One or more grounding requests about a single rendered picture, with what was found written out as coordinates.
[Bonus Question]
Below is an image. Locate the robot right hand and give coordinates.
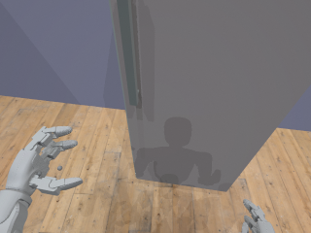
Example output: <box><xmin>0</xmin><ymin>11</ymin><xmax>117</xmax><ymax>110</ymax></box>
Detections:
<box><xmin>239</xmin><ymin>199</ymin><xmax>275</xmax><ymax>233</ymax></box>

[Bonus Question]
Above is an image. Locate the handle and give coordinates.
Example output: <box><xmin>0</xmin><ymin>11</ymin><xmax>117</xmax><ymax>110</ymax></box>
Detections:
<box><xmin>117</xmin><ymin>0</ymin><xmax>139</xmax><ymax>106</ymax></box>

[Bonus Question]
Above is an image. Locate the fridge door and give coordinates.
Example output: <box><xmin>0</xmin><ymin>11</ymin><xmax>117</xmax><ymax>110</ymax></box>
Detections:
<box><xmin>110</xmin><ymin>0</ymin><xmax>311</xmax><ymax>192</ymax></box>

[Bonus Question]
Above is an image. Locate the robot left hand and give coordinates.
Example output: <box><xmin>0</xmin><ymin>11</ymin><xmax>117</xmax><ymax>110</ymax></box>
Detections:
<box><xmin>5</xmin><ymin>126</ymin><xmax>84</xmax><ymax>196</ymax></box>

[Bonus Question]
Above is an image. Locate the left robot forearm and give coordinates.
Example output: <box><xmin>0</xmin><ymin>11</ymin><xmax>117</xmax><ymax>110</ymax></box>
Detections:
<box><xmin>0</xmin><ymin>188</ymin><xmax>33</xmax><ymax>233</ymax></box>

